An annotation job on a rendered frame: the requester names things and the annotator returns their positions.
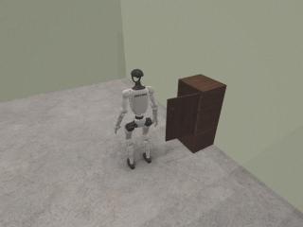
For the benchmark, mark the left robot hand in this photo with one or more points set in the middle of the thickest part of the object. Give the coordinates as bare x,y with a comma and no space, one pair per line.
116,127

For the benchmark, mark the left robot upper arm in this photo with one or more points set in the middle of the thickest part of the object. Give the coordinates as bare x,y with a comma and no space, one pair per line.
124,100

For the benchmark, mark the cupboard door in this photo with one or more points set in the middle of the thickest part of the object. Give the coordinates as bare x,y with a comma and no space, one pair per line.
185,116

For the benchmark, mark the right robot foot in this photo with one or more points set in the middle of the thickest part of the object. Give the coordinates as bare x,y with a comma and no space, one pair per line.
149,160

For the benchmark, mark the right robot hand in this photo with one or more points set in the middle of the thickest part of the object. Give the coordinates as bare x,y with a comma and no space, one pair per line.
154,120

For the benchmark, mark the right robot forearm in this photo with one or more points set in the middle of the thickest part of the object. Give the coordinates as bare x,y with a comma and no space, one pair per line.
155,111

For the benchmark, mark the handle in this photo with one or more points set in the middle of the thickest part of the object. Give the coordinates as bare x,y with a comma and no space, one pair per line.
172,113

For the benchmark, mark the left robot forearm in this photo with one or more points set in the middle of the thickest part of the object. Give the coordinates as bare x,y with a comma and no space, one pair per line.
120,117

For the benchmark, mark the right robot upper arm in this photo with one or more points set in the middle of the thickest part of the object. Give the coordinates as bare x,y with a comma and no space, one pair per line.
152,96

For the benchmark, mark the left robot shin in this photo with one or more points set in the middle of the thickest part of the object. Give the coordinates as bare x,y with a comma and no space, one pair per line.
130,151

